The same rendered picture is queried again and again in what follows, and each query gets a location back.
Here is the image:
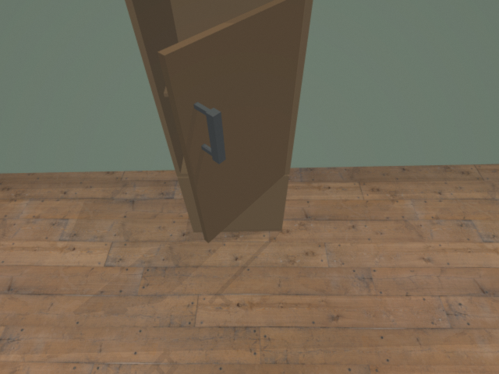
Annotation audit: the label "handle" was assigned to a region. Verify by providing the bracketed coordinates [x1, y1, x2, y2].
[193, 102, 226, 164]

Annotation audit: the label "cupboard door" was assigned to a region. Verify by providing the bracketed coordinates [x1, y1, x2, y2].
[157, 0, 305, 243]

